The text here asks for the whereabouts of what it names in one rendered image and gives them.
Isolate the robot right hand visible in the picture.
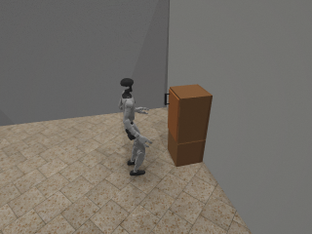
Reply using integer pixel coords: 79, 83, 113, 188
138, 136, 153, 147

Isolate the robot right thigh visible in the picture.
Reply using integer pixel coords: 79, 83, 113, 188
127, 130, 145, 155

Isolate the right robot forearm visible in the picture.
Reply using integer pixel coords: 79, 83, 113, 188
124, 120, 141, 139

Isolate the robot right upper arm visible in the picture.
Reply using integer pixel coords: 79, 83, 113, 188
123, 99, 134, 124

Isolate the robot right shin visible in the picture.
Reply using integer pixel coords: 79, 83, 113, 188
134, 152, 146, 173

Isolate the handle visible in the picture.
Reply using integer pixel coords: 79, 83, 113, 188
164, 94, 169, 105

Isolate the robot left upper arm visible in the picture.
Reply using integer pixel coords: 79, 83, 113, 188
118, 91, 125, 110

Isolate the cupboard door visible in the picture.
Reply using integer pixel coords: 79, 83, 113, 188
168, 89, 180, 142

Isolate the robot left hand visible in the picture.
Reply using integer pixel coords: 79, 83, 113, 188
137, 107, 149, 114

